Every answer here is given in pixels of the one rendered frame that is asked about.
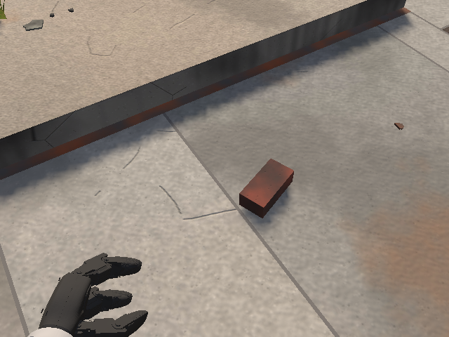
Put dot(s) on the robot left hand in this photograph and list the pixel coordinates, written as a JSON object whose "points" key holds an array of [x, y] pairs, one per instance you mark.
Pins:
{"points": [[73, 300]]}

